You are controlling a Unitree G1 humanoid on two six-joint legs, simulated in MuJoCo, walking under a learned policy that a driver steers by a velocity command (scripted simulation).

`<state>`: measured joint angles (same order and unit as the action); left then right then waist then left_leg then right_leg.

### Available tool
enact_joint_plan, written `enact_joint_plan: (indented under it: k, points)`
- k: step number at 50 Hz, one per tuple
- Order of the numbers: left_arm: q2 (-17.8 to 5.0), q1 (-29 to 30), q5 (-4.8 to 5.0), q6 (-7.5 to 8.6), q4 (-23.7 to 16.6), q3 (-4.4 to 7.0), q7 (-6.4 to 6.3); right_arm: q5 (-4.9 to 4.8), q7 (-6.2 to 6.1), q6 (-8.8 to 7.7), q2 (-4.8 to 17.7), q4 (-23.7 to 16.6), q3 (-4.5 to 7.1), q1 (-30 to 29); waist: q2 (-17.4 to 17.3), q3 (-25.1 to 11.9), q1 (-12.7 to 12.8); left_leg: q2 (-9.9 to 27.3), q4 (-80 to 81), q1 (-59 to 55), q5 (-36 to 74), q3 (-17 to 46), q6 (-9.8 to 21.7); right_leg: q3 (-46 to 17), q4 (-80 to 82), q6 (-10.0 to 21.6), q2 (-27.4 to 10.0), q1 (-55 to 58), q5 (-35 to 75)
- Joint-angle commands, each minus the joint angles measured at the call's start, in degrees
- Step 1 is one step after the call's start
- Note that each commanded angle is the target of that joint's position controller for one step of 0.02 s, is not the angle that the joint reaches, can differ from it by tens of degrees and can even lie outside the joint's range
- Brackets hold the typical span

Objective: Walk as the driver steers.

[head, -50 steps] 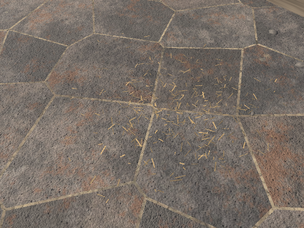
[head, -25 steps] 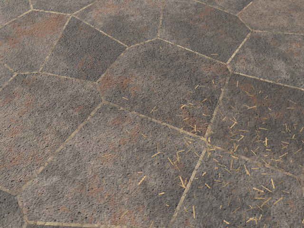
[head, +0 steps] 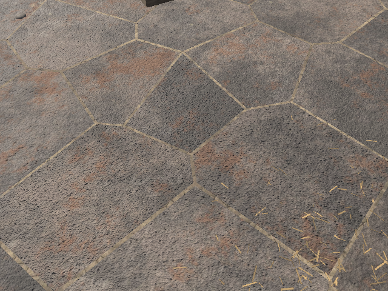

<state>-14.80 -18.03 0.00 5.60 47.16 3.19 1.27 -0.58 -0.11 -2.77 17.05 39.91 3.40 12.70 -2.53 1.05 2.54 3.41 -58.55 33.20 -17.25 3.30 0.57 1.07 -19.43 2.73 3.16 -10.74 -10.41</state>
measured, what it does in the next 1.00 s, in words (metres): walks ahead, turning right: left foot, then right foot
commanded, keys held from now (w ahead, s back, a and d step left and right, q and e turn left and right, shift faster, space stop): w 0.38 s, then w+e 0.62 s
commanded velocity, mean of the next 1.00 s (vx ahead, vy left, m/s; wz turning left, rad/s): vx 0.50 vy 0.00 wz -0.20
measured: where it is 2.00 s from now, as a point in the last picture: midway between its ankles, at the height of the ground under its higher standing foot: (264, 152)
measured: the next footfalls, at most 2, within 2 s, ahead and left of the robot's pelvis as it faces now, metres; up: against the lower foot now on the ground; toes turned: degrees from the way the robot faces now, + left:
left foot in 0.26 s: +0.31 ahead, +0.16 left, +0.00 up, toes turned +2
right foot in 0.80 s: +0.60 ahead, -0.09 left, +0.00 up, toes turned -12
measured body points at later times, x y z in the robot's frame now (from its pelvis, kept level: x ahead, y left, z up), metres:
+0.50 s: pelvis +0.27 +0.07 +0.00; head +0.29 +0.08 +0.45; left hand +0.40 +0.35 -0.12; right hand +0.34 -0.21 -0.10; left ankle +0.27 +0.15 -0.74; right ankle +0.33 -0.10 -0.67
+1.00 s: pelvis +0.55 -0.01 +0.00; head +0.59 -0.03 +0.44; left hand +0.73 +0.23 -0.11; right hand +0.61 -0.31 -0.11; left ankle +0.59 +0.16 -0.66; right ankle +0.56 -0.08 -0.74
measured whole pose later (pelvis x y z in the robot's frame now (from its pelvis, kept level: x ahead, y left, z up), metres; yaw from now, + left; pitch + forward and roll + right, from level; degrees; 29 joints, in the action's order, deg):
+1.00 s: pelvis +0.55 -0.01 +0.00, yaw -17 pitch +2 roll +0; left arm -16.5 -15.4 0.5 2.7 40.9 3.7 1.4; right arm 0.4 0.0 -6.1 17.2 42.1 2.6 10.7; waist -1.0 2.5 1.0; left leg 4.7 -63.1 31.2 -19.5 3.4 -1.3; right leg -2.0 -23.4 6.0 6.5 -15.8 -9.2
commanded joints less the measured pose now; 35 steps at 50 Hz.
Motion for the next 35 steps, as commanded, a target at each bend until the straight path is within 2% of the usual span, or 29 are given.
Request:
enact_joint_plan:
  k: [1,5,7,9,10,11,12,13,14,15,16,17,18,19,21,23,26,30,33,35]
  points:
    - [-9.62,2.66,0.56,0.73,-3.40,2.04,-0.53,0.35,0.38,-1.08,1.38,-4.93,-0.20,-3.36,6.50,-0.61,-0.75,2.75,9.42,5.14,7.08,0.03,-0.89,-12.68,10.82,10.54,-15.35,3.93,11.15]
    - [-10.96,-0.66,1.21,-0.10,-1.63,2.10,-0.61,-0.17,1.18,-1.68,1.12,-6.18,-0.65,-10.09,6.61,0.40,1.76,0.66,21.83,-0.24,17.51,-2.39,-1.12,-7.46,10.60,8.60,-13.75,3.43,12.79]
    - [-11.30,-2.88,1.49,-0.60,-0.45,2.09,-0.57,-0.53,1.62,-1.83,1.64,-7.19,-0.54,-12.86,6.85,1.08,2.49,-0.07,24.74,-0.94,17.99,-2.63,-0.56,-7.70,9.71,8.14,-15.11,5.63,12.83]
    - [-11.85,-3.77,1.68,-1.22,0.42,2.21,-0.70,-0.65,2.08,-1.99,2.45,-8.06,-0.29,-14.32,7.34,1.66,2.03,-0.59,27.19,-1.32,15.22,-2.60,0.81,-8.21,8.05,7.32,-16.85,8.72,14.36]
    - [-12.32,-3.72,1.72,-1.57,0.72,2.35,-0.85,-0.61,2.23,-2.08,3.09,-8.09,-0.04,-13.80,7.62,1.39,1.17,-1.01,28.35,-2.90,13.57,-2.87,1.61,-8.20,6.62,6.76,-17.43,9.98,16.71]
    - [-12.91,-3.00,1.75,-1.88,0.80,2.46,-1.03,-0.45,2.23,-2.16,4.08,-7.50,0.47,-11.22,7.79,0.01,-0.88,-2.08,29.96,-7.39,12.75,-3.85,2.62,-7.29,3.40,5.94,-17.14,10.39,22.94]
    - [-12.63,-2.45,1.84,-2.10,0.77,2.27,-1.21,-0.09,1.97,-2.11,5.76,-5.70,1.48,-5.37,7.12,-3.49,-4.21,-3.51,31.72,-16.32,13.12,-5.23,4.05,-5.00,-3.52,4.66,-15.20,9.33,30.96]
    - [-10.92,-2.33,1.21,-2.06,0.27,1.51,-1.38,0.20,1.42,-1.95,8.66,-3.36,2.85,3.50,5.79,-9.45,-8.18,-1.20,30.58,-29.96,14.07,-2.98,6.13,-2.59,-14.87,2.73,-12.44,3.59,29.80]
    - [-5.89,-5.57,-0.07,-1.24,-1.90,-0.26,-1.28,1.49,0.81,-1.54,14.38,-2.55,4.08,11.55,-4.96,-18.92,-9.07,13.70,29.72,-51.75,12.20,17.65,13.20,0.96,-36.77,-1.08,-6.18,-15.87,9.89]
    - [-4.71,-7.18,0.36,-0.17,-1.57,-0.90,-1.10,0.37,1.03,-1.19,13.25,-1.55,3.76,13.34,-13.83,-23.86,-8.60,19.64,38.34,-56.92,3.08,37.27,18.43,-3.95,-49.24,-2.14,-1.07,-27.94,-22.03]
    - [-10.15,-3.30,1.72,0.52,-2.28,0.60,-0.67,0.00,1.20,-1.19,9.69,-1.70,2.46,10.67,-8.24,-16.20,-8.97,17.75,40.34,-51.42,-2.78,33.33,16.28,-6.87,-53.97,-1.53,-4.61,-33.96,-20.86]
    - [-10.46,1.10,2.28,0.78,-3.53,0.67,-0.48,0.04,1.19,-1.24,8.00,-2.11,1.84,7.17,-5.51,-9.75,-7.90,15.37,41.44,-43.82,-1.32,25.66,14.53,-5.30,-52.92,-1.00,-7.15,-34.93,-15.85]
    - [-9.81,2.99,1.55,0.66,-3.76,0.65,-0.61,0.50,1.43,-1.39,6.67,-2.15,1.36,3.82,-2.11,-5.40,-6.12,12.93,43.38,-36.09,3.05,20.39,13.72,-4.38,-49.63,-1.26,-8.98,-33.11,-11.55]
    - [-9.49,2.80,0.78,0.13,-3.54,0.96,-0.77,0.89,1.62,-1.74,5.17,-2.31,0.92,1.44,-2.38,-3.50,-4.16,11.08,45.20,-30.68,7.37,16.86,13.07,-4.82,-46.41,-1.59,-10.56,-29.99,-8.53]
    - [-7.14,0.12,1.04,-1.34,-2.29,0.58,-0.68,0.99,1.71,-2.53,4.56,-1.84,0.97,-0.52,-3.38,-2.90,-1.78,9.95,48.56,-25.04,11.45,11.78,13.08,-4.92,-44.45,-2.51,-11.42,-25.33,-5.38]
    - [-6.18,1.47,1.10,-2.38,-2.61,0.46,-0.94,1.13,1.48,-3.44,5.46,-0.50,1.38,-0.13,-2.32,-1.39,-1.41,9.95,50.77,-23.21,14.90,7.17,13.24,-5.58,-41.88,-3.40,-11.44,-26.63,-1.26]
    - [-5.76,5.84,1.03,-2.47,-3.82,0.52,-0.82,1.56,0.79,-3.74,6.24,1.46,1.69,1.65,-0.51,0.25,-2.64,9.36,51.81,-24.67,18.62,1.04,11.85,-7.45,-33.92,-3.87,-10.40,-29.48,8.23]
    - [-4.33,12.58,0.97,-1.91,-5.92,-0.09,0.34,1.14,0.13,-3.57,7.45,3.17,1.82,3.27,0.13,2.10,-5.29,8.51,52.79,-26.27,19.82,-5.78,9.46,-4.20,-21.81,-3.02,-8.66,-27.00,18.06]
    - [-3.71,17.36,1.06,-1.86,-8.44,-0.53,1.30,0.67,-0.12,-2.69,8.17,5.27,2.10,6.43,0.93,3.71,-7.28,10.44,51.30,-32.86,21.69,-7.76,8.96,-2.90,-17.00,-1.77,-8.11,-29.36,16.83]
    - [-3.90,19.43,1.04,-1.86,-10.20,-0.53,2.06,0.28,-0.28,-1.70,8.59,6.22,2.33,7.56,0.74,4.07,-7.63,11.84,48.56,-37.94,26.33,-8.63,8.38,-1.40,-15.20,-0.57,-7.39,-31.14,12.01]
Over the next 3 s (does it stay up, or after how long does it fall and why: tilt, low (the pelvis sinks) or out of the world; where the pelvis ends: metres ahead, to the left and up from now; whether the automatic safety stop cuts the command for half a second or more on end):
stays up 1.52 -0.50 0.00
